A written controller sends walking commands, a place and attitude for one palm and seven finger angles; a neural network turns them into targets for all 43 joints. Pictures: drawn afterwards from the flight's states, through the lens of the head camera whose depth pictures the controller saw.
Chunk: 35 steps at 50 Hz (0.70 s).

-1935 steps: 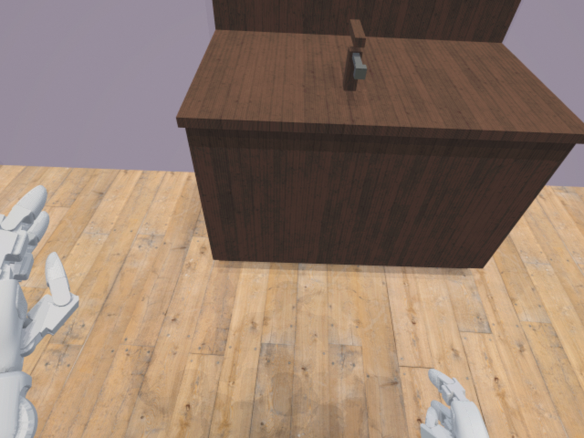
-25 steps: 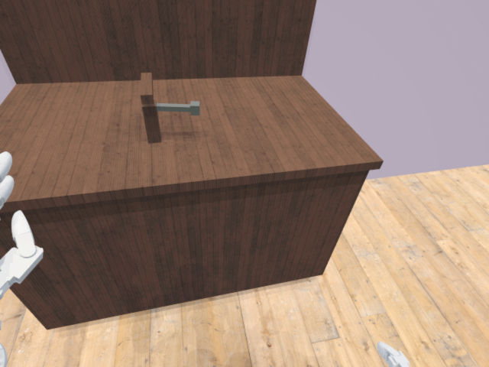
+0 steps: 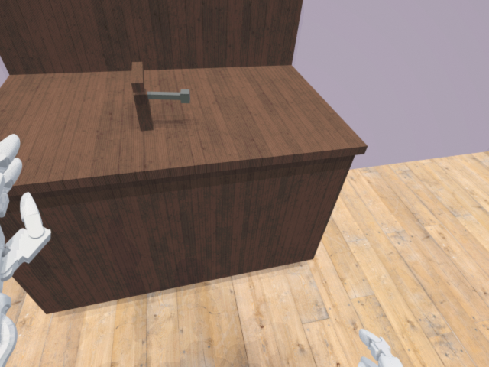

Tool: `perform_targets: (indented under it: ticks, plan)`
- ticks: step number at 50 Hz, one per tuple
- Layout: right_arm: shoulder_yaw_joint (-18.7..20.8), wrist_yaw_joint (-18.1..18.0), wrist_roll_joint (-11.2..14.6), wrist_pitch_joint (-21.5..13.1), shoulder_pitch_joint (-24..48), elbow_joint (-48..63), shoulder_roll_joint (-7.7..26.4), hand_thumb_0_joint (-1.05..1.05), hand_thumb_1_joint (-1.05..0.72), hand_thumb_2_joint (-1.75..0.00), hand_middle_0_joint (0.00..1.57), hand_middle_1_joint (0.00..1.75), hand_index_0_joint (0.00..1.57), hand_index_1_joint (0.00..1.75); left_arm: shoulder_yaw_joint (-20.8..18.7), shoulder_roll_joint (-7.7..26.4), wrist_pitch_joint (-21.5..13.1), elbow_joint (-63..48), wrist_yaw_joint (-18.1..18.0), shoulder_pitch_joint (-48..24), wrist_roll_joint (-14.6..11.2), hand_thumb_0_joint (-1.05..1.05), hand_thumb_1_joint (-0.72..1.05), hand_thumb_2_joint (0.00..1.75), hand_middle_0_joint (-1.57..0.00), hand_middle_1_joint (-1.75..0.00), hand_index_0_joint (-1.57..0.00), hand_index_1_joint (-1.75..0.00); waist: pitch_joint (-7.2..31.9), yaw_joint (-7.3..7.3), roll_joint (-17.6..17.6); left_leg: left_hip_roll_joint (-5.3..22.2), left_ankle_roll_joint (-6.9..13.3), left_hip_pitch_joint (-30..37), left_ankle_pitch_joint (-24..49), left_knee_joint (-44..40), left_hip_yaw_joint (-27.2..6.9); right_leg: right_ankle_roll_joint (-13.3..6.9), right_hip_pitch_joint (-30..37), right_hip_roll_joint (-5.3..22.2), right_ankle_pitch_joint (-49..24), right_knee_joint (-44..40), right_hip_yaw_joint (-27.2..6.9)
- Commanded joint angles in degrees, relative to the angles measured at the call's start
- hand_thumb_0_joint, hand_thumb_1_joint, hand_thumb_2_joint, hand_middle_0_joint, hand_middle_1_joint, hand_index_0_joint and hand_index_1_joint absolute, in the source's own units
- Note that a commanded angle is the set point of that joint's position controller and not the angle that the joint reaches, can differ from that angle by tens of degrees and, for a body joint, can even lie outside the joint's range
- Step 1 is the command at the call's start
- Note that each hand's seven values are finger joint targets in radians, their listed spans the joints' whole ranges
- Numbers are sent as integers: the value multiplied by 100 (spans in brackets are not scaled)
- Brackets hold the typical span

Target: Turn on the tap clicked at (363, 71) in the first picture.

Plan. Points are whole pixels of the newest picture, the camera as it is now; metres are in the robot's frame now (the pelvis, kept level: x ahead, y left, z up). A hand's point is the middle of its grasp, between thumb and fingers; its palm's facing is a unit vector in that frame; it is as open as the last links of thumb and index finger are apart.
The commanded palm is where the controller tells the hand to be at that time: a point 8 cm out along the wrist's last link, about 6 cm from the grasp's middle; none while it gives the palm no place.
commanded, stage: stand and check the lever's angle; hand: left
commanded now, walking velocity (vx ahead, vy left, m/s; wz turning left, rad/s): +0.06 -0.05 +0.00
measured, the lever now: (185, 96) +0.78 +0.19 +0.08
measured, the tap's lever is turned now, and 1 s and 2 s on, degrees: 80 80 80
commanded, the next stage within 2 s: stand and wait in 0.26 s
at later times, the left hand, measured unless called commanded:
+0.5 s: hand (99, 224) +0.26 +0.21 +0.16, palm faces +0.43 -0.83 -0.35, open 7.4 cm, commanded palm +0.21 +0.24 +0.18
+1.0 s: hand (91, 238) +0.25 +0.22 +0.15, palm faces +0.40 -0.86 -0.30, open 7.4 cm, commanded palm +0.20 +0.26 +0.18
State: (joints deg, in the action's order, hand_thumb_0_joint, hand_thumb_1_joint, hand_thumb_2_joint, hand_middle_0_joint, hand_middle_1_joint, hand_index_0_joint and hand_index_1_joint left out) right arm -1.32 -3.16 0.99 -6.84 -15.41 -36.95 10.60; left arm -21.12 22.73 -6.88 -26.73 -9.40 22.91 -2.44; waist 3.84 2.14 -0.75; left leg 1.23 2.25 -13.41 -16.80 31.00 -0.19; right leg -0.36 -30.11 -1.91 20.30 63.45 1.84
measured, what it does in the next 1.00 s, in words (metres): steps on the spot: right foot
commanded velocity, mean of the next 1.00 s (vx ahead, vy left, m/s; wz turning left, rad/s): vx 0.00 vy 0.00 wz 0.00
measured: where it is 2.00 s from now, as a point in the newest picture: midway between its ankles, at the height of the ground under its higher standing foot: outside the picture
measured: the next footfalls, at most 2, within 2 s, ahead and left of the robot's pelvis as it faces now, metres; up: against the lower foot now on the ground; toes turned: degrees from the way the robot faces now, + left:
right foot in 0.14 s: +0.09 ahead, -0.14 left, +0.00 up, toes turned -4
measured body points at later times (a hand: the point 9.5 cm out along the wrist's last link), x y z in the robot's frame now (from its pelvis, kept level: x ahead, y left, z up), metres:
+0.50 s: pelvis +0.04 -0.04 +0.00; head +0.04 -0.04 +0.45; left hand +0.23 +0.25 +0.18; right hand +0.22 -0.28 -0.08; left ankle +0.03 +0.09 -0.74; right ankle +0.05 -0.14 -0.74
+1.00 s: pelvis +0.03 -0.02 +0.00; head +0.02 -0.02 +0.45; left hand +0.22 +0.26 +0.17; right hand +0.20 -0.25 -0.07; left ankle +0.03 +0.09 -0.74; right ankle +0.05 -0.14 -0.74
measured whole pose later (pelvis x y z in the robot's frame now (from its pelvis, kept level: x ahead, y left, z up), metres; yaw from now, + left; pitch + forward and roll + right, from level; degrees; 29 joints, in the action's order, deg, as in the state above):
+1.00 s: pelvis +0.03 -0.02 +0.00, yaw -1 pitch -1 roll -1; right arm -1.3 -4.3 0.3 -3.6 -11.0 -35.2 12.2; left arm -16.4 17.9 -5.8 -24.5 -9.3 26.4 -4.0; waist 0.1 -0.9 0.7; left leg 1.4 0.1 -10.9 -14.3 26.6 0.5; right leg 0.0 -10.7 0.1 10.2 22.3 3.4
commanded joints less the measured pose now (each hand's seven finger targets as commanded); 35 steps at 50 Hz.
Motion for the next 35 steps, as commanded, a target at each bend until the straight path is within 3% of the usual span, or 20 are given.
perform_targets:
  ticks: [1,3,5,6,7,8,9,10,11,13,14,16,17,18,20,22,24,27,30,35]
  plan:
    - [254,-71,33,-291,731,896,740,0,-90,-90,20,30,20,30,27,295,-208,-831,50,143,-89,0,90,90,-20,-30,-20,-30,-524,-89,977,955,610,-38,-743,-1700,-1171,98,314,233,1,-2204,212]
    - [245,-100,-11,-311,798,950,800,0,-90,-90,20,30,20,30,-16,385,-242,-1136,18,181,-94,0,90,90,-20,-30,-20,-30,-239,-130,1198,875,479,-51,-442,-1417,-891,102,1157,103,20,-3275,414]
    - [248,-116,-73,-329,876,973,864,0,-90,-90,20,30,20,30,-98,570,-319,-1511,-19,-37,-28,0,90,90,-20,-30,-20,-30,-29,-158,1143,643,300,-434,-203,-799,-536,30,2174,127,-656,-4061,413]
    - [284,-116,-101,-337,886,939,858,0,-90,-90,20,30,20,30,-234,723,-425,-1742,-35,-203,-7,0,90,90,-20,-30,-20,-30,217,-215,815,553,233,-678,122,-214,-376,-117,2642,407,-950,-4199,29]
    - [315,-108,-113,-325,888,895,812,0,-90,-90,20,30,20,30,-405,938,-476,-1726,-59,-216,38,0,90,90,-20,-30,-20,-30,354,-256,-26,302,85,-1134,99,688,-89,-438,2988,1055,-1361,-4319,-839]
    - [288,-94,-99,-320,984,932,712,0,-90,-90,20,30,20,30,-531,1141,-483,-1966,-77,-423,7,0,90,90,-20,-30,-20,-30,425,-245,-767,-60,-52,-1563,-318,1440,125,-794,3076,1803,-1881,-4536,-1924]
    - [308,-74,-89,-359,982,833,645,0,-90,-90,20,30,20,30,-604,1219,-562,-2190,-82,-774,-25,0,90,90,-20,-30,-20,-30,598,-255,-979,-66,-92,-1327,-812,1855,-31,-993,2791,2142,-1332,-4699,-2039]
    - [415,-90,-20,-359,1022,807,737,0,-90,-90,20,30,20,30,-691,1276,-506,-2084,-94,-660,-33,0,90,90,-20,-30,-20,-30,449,-259,-1077,26,-91,-1238,-932,2143,-190,-1058,2459,2129,-892,-4812,-2134]
    - [422,-104,-19,-333,970,799,751,0,-90,-90,20,30,20,30,-702,1161,-480,-1920,-105,-367,-84,0,90,90,-20,-30,-20,-30,336,-269,-808,163,-73,-1063,-844,1820,-299,-1082,2237,2081,-1010,-4677,-1866]
    - [313,-111,-51,-195,966,793,608,0,-90,-90,20,30,20,30,-693,951,-472,-1756,-129,66,-124,0,90,90,-20,-30,-20,-30,279,-112,-198,191,-44,-127,-2,312,-145,-760,1709,1701,-894,-4249,-1161]
    - [315,-133,-53,-148,993,810,638,0,-90,-90,20,30,20,30,-640,838,-507,-1680,-140,208,-136,0,90,90,-20,-30,-20,-30,292,-100,168,115,-72,281,437,-258,-115,-530,1599,1300,-704,-3974,-727]
    - [372,-175,-33,-94,1117,933,806,0,-90,-90,20,30,20,30,-514,621,-541,-1388,-133,339,-170,0,90,90,-20,-30,-20,-30,51,-221,1153,754,115,317,605,-1006,-1058,-70,1263,475,-461,-3392,-146]
    - [388,-168,17,-86,1102,963,841,0,-90,-90,20,30,20,30,-460,575,-528,-1233,-127,318,-153,0,90,90,-20,-30,-20,-30,-1,-251,1051,882,195,2,264,-1125,-1244,31,1467,317,-428,-3497,-81]
    - [404,-163,54,-94,1002,963,861,0,-90,-90,20,30,20,30,-445,514,-466,-851,-114,404,-138,0,90,90,-20,-30,-20,-30,-124,-264,453,698,148,-285,485,-856,-962,52,1751,255,-790,-3775,-149]
    - [358,-163,21,-132,1098,951,781,0,-90,-90,20,30,20,30,-269,430,-438,-806,-25,88,-104,0,90,90,-20,-30,-20,-30,-265,-168,280,418,42,-264,976,-574,-561,-19,1827,510,-1391,-3887,-307]
    - [385,-152,-4,-141,1047,939,826,0,-90,-90,20,30,20,30,-212,469,-461,-796,-16,-38,-104,0,90,90,-20,-30,-20,-30,26,-173,-126,359,-38,-47,1529,-246,-363,-88,2093,705,-2082,-3999,-499]
    - [397,-146,-18,-151,1057,1006,826,0,-90,-90,20,30,20,30,-197,537,-459,-1013,-11,-133,-117,0,90,90,-20,-30,-20,-30,322,-188,-260,283,-72,127,1751,-94,-235,-145,2316,872,-2639,-4005,-588]
    - [372,-138,-41,-151,1124,1095,796,0,-90,-90,20,30,20,30,-290,691,-479,-1473,-32,-83,-117,0,90,90,-20,-30,-20,-30,552,-241,235,297,-91,391,2217,-218,-193,-139,2484,875,-3156,-3888,-512]
    - [361,-134,-46,-118,1180,1171,815,0,-90,-90,20,30,20,30,-428,838,-485,-1776,-80,22,-127,0,90,90,-20,-30,-20,-30,536,-267,643,324,-118,494,2514,-348,-274,-141,2477,784,-2970,-3886,-417]
    - [354,-138,-37,-11,1158,1202,783,0,-90,-90,20,30,20,30,-422,671,-432,-1371,-82,310,-180,0,90,90,-20,-30,-20,-30,358,-259,384,314,-152,366,2178,-510,-318,-101,2440,676,-2500,-4080,-354]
